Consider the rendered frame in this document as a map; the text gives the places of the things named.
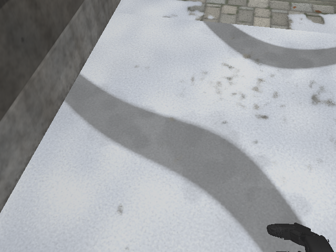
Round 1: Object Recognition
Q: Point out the right robot hand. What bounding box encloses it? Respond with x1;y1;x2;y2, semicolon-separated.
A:
267;223;334;252

